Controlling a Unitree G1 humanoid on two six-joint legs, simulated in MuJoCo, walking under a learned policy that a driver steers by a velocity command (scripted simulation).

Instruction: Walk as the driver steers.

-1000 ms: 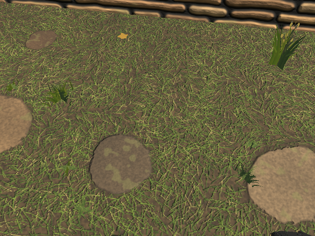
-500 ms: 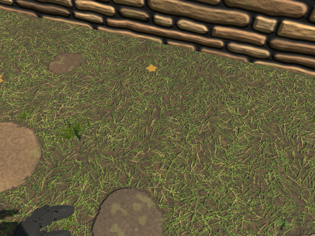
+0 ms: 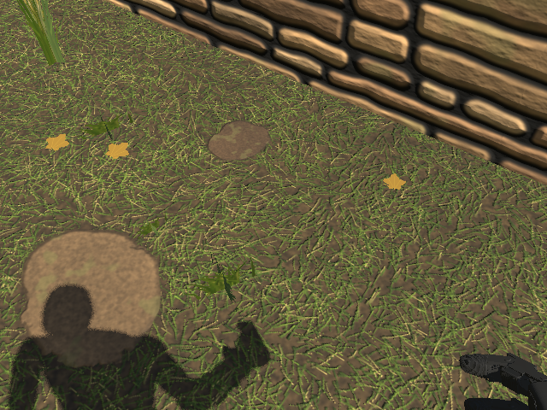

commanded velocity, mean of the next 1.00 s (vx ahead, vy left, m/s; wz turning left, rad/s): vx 0.19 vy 0.00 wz -0.10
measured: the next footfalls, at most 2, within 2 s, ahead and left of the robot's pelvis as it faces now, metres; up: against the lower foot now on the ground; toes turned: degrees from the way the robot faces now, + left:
left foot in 0.02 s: +0.18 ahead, +0.12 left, +0.00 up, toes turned +0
right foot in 0.46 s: +0.35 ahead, -0.12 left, +0.00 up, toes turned -7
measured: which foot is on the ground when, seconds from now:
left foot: up 0.00-0.00, down 0.02-0.50, up 0.52-0.72, down 0.74-1.00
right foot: down 0.00-0.04, up 0.06-0.44, down 0.46-1.00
